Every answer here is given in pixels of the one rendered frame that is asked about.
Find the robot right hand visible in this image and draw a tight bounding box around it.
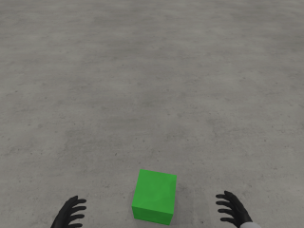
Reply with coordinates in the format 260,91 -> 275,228
216,190 -> 253,228

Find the carton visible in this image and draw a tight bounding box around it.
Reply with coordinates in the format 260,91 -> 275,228
131,169 -> 177,226

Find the robot left hand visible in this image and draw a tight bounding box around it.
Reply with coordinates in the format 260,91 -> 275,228
50,196 -> 86,228

